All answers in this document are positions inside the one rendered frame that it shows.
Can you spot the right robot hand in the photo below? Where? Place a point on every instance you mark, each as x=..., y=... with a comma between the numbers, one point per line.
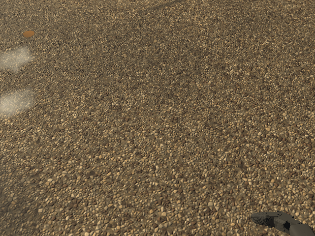
x=283, y=222

